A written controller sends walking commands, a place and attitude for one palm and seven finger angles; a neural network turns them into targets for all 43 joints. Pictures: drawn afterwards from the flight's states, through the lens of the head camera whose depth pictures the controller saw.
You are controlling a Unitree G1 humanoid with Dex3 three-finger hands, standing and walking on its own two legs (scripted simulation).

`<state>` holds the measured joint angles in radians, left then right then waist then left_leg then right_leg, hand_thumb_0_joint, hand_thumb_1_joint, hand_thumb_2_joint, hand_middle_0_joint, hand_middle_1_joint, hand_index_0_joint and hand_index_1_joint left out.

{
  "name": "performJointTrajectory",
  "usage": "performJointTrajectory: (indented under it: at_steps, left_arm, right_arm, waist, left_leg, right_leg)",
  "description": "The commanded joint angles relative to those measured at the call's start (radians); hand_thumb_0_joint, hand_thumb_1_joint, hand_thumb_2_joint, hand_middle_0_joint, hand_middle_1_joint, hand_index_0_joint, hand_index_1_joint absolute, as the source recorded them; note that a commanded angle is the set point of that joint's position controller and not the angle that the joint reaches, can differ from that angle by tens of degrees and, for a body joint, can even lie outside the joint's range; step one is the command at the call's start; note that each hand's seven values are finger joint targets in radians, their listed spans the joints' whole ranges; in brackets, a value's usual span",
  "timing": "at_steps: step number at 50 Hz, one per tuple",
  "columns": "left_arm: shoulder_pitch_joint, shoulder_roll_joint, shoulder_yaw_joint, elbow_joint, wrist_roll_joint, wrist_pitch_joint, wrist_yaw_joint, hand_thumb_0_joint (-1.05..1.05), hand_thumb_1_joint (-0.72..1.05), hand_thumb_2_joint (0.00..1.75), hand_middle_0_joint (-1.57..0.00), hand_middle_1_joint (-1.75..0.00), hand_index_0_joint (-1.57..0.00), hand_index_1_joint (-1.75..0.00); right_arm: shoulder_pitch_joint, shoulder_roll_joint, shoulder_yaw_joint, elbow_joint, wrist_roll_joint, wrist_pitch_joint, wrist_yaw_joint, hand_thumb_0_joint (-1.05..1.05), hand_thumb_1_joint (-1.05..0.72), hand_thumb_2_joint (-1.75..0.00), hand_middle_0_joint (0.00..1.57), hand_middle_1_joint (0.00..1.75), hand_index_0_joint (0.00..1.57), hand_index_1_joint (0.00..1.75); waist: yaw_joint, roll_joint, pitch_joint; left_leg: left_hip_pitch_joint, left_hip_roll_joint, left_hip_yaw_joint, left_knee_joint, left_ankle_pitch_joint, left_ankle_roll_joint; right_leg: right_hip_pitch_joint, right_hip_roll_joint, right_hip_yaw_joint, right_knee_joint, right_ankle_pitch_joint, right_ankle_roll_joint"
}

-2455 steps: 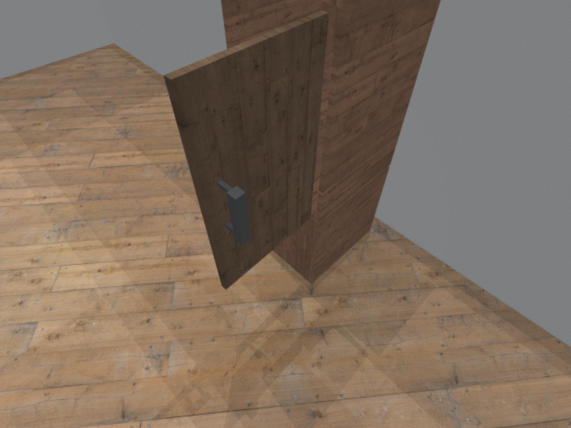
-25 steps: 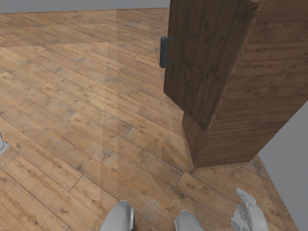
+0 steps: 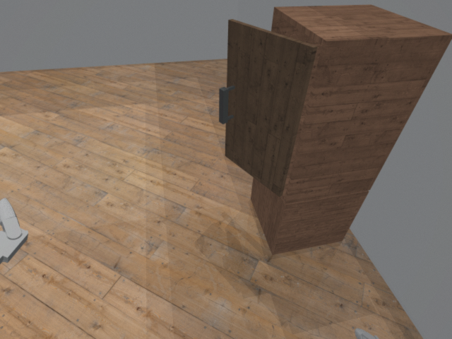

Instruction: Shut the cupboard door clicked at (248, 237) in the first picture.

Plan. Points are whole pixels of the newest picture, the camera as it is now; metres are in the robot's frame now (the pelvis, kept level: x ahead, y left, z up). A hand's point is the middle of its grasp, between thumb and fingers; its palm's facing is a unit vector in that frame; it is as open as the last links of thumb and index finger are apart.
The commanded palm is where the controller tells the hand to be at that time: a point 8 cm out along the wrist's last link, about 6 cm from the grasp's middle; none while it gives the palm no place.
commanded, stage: stop stepping back and stand still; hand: left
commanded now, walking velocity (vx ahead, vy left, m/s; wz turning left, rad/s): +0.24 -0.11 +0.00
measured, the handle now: (227, 104) +0.98 +0.08 -0.05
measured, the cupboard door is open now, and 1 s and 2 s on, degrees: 28 28 28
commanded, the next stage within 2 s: let the arm hang, fingers relaxed in 0.88 s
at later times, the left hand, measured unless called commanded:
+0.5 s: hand (62, 239) +0.20 +0.25 +0.16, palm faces +0.43 -0.79 -0.44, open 7.4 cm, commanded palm +0.14 +0.28 +0.17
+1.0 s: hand (84, 223) +0.24 +0.24 +0.14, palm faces +0.31 -0.81 -0.50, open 7.4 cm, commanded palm none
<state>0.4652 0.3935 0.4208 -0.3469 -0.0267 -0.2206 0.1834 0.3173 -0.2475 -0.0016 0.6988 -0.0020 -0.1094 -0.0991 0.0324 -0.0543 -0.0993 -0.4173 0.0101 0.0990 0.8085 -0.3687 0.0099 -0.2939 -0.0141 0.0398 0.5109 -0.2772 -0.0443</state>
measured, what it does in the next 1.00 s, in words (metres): steps on the spot: left foot, then right foot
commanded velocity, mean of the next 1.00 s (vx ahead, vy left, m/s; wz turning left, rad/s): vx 0.03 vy -0.01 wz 0.00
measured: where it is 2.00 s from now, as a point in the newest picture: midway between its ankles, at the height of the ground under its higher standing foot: outside the picture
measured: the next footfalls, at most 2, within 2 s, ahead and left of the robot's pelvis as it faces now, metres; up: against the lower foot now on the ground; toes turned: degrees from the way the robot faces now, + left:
left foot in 0.06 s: +0.04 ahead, +0.14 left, +0.00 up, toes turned +5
right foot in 0.32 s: +0.00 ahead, -0.11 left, -0.01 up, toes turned -7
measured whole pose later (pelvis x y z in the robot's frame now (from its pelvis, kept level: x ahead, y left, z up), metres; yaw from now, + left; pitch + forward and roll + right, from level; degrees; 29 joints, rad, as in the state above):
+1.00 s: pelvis +0.01 -0.01 -0.01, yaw -5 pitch +2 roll -1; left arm 0.56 0.43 0.39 -0.44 -0.04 -0.18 0.16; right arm 0.20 -0.20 0.03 0.62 0.02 -0.08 -0.07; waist -0.01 0.01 -0.02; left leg -0.31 0.06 0.09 0.53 -0.25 -0.01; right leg -0.22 0.02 -0.05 0.49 -0.31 -0.02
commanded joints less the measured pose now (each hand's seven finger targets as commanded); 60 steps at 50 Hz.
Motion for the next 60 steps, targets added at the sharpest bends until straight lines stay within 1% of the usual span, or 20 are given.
performJointTrajectory:
  at_steps: [1,3,4,5,7,13,14,16,17,19,22,26,29,31,39,48,49,52,55,60]
  left_arm:
    - [-0.167,0.175,0.048,-0.251,0.007,-0.050,0.024,0.00,0.90,0.90,-0.20,-0.30,-0.20,-0.30]
    - [-0.165,0.180,0.069,-0.376,0.007,-0.068,0.026,0.00,0.90,0.90,-0.20,-0.30,-0.20,-0.30]
    - [-0.128,0.229,0.125,-0.374,0.007,-0.083,0.019,0.00,0.90,0.90,-0.20,-0.30,-0.20,-0.30]
    - [-0.065,0.310,0.194,-0.355,0.005,-0.090,0.004,0.00,0.90,0.90,-0.20,-0.30,-0.20,-0.30]
    - [-0.005,0.207,0.138,-0.353,0.017,-0.061,0.001,0.00,0.90,0.90,-0.20,-0.30,-0.20,-0.30]
    - [-0.002,0.196,0.134,-0.274,0.011,-0.029,0.019,0.00,0.90,0.90,-0.20,-0.30,-0.20,-0.30]
    - [-0.008,0.202,0.135,-0.256,0.016,-0.022,0.022,0.00,0.90,0.90,-0.20,-0.30,-0.20,-0.30]
    - [-0.065,0.253,0.148,-0.272,0.007,-0.026,0.025,0.00,0.90,0.90,-0.20,-0.30,-0.20,-0.30]
    - [-0.094,0.326,0.211,-0.274,0.007,-0.063,0.024,0.00,0.90,0.90,-0.20,-0.30,-0.20,-0.30]
    - [-0.033,0.188,0.109,-0.240,0.001,-0.047,0.013,0.00,0.90,0.90,-0.20,-0.30,-0.20,-0.30]
    - [-0.019,0.201,0.126,-0.268,0.001,-0.065,0.015,0.00,0.90,0.90,-0.20,-0.30,-0.20,-0.30]
    - [-0.029,0.224,0.141,-0.364,0.000,-0.079,0.028,0.00,0.90,0.90,-0.20,-0.30,-0.20,-0.30]
    - [-0.001,0.228,0.165,-0.411,-0.005,-0.085,0.025,0.00,0.90,0.90,-0.20,-0.30,-0.20,-0.30]
    - [0.030,0.214,0.158,-0.370,-0.008,-0.074,0.010,0.00,0.90,0.90,-0.20,-0.30,-0.20,-0.30]
    - [0.137,0.192,0.144,-0.346,-0.027,-0.031,0.004,0.00,0.90,0.90,-0.20,-0.30,-0.20,-0.30]
    - [0.090,0.213,0.138,-0.331,-0.030,-0.007,0.014,0.00,0.90,0.90,-0.20,-0.30,-0.20,-0.30]
    - [-0.004,0.007,-0.339,0.387,0.033,0.145,-0.128,0.00,0.90,0.90,-0.20,-0.30,-0.20,-0.30]
    - [-0.064,-0.032,-0.341,0.517,0.044,0.233,-0.173,0.00,0.90,0.90,-0.20,-0.30,-0.20,-0.30]
    - [-0.137,-0.009,-0.359,0.704,0.051,0.224,-0.174,0.00,0.90,0.90,-0.20,-0.30,-0.20,-0.30]
    - [-0.206,-0.009,-0.383,1.002,0.048,0.228,-0.159,0.00,0.90,0.90,-0.20,-0.30,-0.20,-0.30]
  right_arm:
    - [-0.122,-0.094,-0.040,-0.177,-0.007,-0.103,-0.023,0.00,-0.90,-0.90,0.20,0.30,0.20,0.30]
    - [-0.139,-0.135,-0.054,-0.206,0.000,-0.106,-0.013,0.00,-0.90,-0.90,0.20,0.30,0.20,0.30]
    - [-0.159,-0.117,-0.057,-0.201,0.002,-0.108,-0.008,0.00,-0.90,-0.90,0.20,0.30,0.20,0.30]
    - [-0.148,-0.116,-0.060,-0.178,-0.001,-0.101,0.005,0.00,-0.90,-0.90,0.20,0.30,0.20,0.30]
    - [-0.173,-0.087,-0.049,-0.180,-0.002,-0.096,0.021,0.00,-0.90,-0.90,0.20,0.30,0.20,0.30]
    - [-0.164,-0.095,-0.044,-0.200,-0.011,-0.045,0.005,0.00,-0.90,-0.90,0.20,0.30,0.20,0.30]
    - [-0.157,-0.091,-0.044,-0.194,-0.013,-0.035,0.005,0.00,-0.90,-0.90,0.20,0.30,0.20,0.30]
    - [-0.165,-0.068,-0.040,-0.204,-0.008,-0.035,0.012,0.00,-0.90,-0.90,0.20,0.30,0.20,0.30]
    - [-0.157,-0.088,-0.047,-0.185,-0.030,-0.045,0.018,0.00,-0.90,-0.90,0.20,0.30,0.20,0.30]
    - [-0.136,-0.077,-0.056,-0.171,-0.003,-0.034,0.032,0.00,-0.90,-0.90,0.20,0.30,0.20,0.30]
    - [-0.178,-0.060,-0.035,-0.171,-0.006,-0.025,0.024,0.00,-0.90,-0.90,0.20,0.30,0.20,0.30]
    - [-0.180,-0.057,-0.036,-0.183,-0.006,-0.052,0.006,0.00,-0.90,-0.90,0.20,0.30,0.20,0.30]
    - [-0.180,-0.100,-0.052,-0.219,0.006,-0.060,0.005,0.00,-0.90,-0.90,0.20,0.30,0.20,0.30]
    - [-0.175,-0.069,-0.033,-0.209,-0.002,-0.066,0.006,0.00,-0.90,-0.90,0.20,0.30,0.20,0.30]
    - [-0.149,-0.077,-0.035,-0.233,0.011,-0.036,0.025,0.00,-0.90,-0.90,0.20,0.30,0.20,0.30]
    - [-0.180,-0.065,-0.020,-0.242,0.009,0.002,0.003,0.00,-0.90,-0.90,0.20,0.30,0.20,0.30]
    - [-0.278,-0.227,-0.055,-0.091,0.035,-0.056,0.094,0.00,-0.90,-0.90,0.20,0.30,0.20,0.30]
    - [-0.172,-0.189,-0.051,-0.052,0.003,0.035,0.097,0.00,-0.90,-0.90,0.20,0.30,0.20,0.30]
    - [-0.163,-0.149,-0.028,-0.030,-0.010,0.080,0.095,0.00,-0.90,-0.90,0.20,0.30,0.20,0.30]
    - [-0.126,-0.111,-0.011,0.079,-0.027,0.124,0.094,0.00,-0.90,-0.90,0.20,0.30,0.20,0.30]
  waist:
    - [-0.063,0.015,0.015]
    - [-0.051,0.390,0.039]
    - [-0.053,0.301,0.037]
    - [-0.047,0.317,0.022]
    - [-0.049,0.278,0.147]
    - [-0.035,0.277,0.101]
    - [-0.032,0.192,0.096]
    - [-0.033,-0.185,0.122]
    - [-0.044,-0.124,0.115]
    - [-0.044,-0.108,0.058]
    - [-0.043,-0.084,0.084]
    - [-0.042,0.021,0.045]
    - [-0.017,0.223,-0.013]
    - [-0.035,0.294,0.019]
    - [-0.053,0.108,-0.106]
    - [-0.051,0.099,-0.058]
    - [-0.074,0.139,0.065]
    - [-0.037,0.060,0.025]
    - [-0.039,-0.159,0.029]
    - [-0.052,0.009,0.046]
  left_leg:
    - [0.322,0.024,0.005,-0.435,-0.070,0.053]
    - [0.423,0.351,-0.449,-0.620,-0.185,0.169]
    - [0.318,0.394,-0.459,-0.652,-0.217,0.206]
    - [0.206,0.390,-0.456,-0.674,-0.386,0.208]
    - [0.047,0.355,-0.333,-0.675,-0.354,0.192]
    - [-0.153,0.219,-0.069,-0.499,-0.376,0.066]
    - [-0.187,0.166,-0.031,-0.336,-0.338,0.049]
    - [-0.298,0.005,-0.007,0.211,-0.160,0.006]
    - [-0.275,0.035,-0.064,0.292,-0.095,-0.017]
    - [-0.227,0.046,-0.104,0.300,-0.026,-0.023]
    - [-0.049,0.057,-0.061,0.040,0.021,-0.010]
    - [0.214,0.010,-0.001,-0.332,0.153,0.004]
    - [0.291,0.212,-0.244,-0.420,0.390,0.067]
    - [0.216,0.232,-0.246,-0.477,0.429,0.062]
    - [0.210,0.120,-0.065,-0.314,0.511,-0.009]
    - [0.216,0.093,-0.061,-0.326,0.405,-0.008]
    - [0.166,0.122,-0.079,-0.210,0.568,0.002]
    - [0.108,0.159,-0.121,-0.285,0.424,0.034]
    - [0.137,0.098,-0.114,-0.243,0.323,0.016]
    - [0.220,0.073,-0.106,-0.303,0.325,0.001]
  right_leg:
    - [-0.132,-0.088,0.147,-0.059,-0.322,-0.040]
    - [-0.385,0.063,-0.071,0.414,-0.242,0.047]
    - [-0.363,0.036,-0.055,0.589,-0.190,0.057]
    - [-0.327,0.013,-0.025,0.663,-0.164,0.054]
    - [-0.262,-0.039,-0.041,0.576,-0.079,0.043]
    - [0.233,0.060,-0.224,0.093,-0.144,0.023]
    - [0.273,0.026,-0.144,-0.007,-0.179,-0.002]
    - [0.164,-0.341,0.509,-0.311,-0.246,-0.186]
    - [0.149,-0.366,0.504,-0.294,0.031,-0.221]
    - [0.145,-0.314,0.393,-0.242,-0.016,-0.181]
    - [0.028,-0.243,0.157,-0.201,0.078,-0.123]
    - [0.007,-0.163,0.064,-0.115,0.015,-0.049]
    - [-0.012,-0.010,-0.027,0.071,0.059,0.047]
    - [0.018,0.010,-0.080,0.101,-0.013,0.060]
    - [0.187,-0.051,0.007,-0.039,0.492,0.027]
    - [0.121,-0.073,0.026,-0.082,0.436,0.027]
    - [-0.006,-0.122,-0.061,0.041,0.485,0.017]
    - [0.008,-0.068,-0.042,0.035,0.185,0.012]
    - [-0.011,-0.114,0.023,-0.034,0.220,-0.017]
    - [-0.009,-0.118,0.042,-0.088,0.154,-0.026]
